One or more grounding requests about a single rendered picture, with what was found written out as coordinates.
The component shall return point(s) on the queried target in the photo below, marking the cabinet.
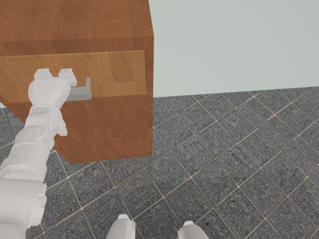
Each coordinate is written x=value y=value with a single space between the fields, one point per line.
x=103 y=128

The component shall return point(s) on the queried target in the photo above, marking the left robot upper arm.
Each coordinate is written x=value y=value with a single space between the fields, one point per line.
x=22 y=204

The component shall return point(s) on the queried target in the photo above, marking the robot right shin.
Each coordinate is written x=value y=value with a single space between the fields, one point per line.
x=188 y=223

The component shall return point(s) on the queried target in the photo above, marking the drawer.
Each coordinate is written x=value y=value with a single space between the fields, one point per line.
x=113 y=73

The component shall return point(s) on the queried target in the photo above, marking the robot left hand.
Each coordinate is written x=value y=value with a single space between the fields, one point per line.
x=46 y=89

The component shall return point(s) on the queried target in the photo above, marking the handle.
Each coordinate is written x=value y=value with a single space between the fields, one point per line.
x=80 y=93

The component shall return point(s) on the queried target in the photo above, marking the robot right thigh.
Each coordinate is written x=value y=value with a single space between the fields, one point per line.
x=191 y=232

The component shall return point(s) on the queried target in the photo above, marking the left robot forearm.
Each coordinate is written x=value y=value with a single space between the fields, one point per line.
x=30 y=152

